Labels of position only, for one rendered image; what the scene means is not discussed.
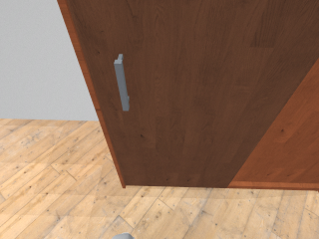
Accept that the wardrobe door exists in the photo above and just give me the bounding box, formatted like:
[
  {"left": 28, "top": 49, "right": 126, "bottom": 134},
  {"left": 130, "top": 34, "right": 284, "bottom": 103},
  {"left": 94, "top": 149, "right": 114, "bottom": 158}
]
[
  {"left": 67, "top": 0, "right": 319, "bottom": 188},
  {"left": 232, "top": 58, "right": 319, "bottom": 184}
]

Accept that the handle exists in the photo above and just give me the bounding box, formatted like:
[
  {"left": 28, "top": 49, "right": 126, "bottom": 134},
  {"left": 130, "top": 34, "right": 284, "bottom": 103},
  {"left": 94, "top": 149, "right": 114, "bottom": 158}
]
[{"left": 114, "top": 54, "right": 130, "bottom": 112}]

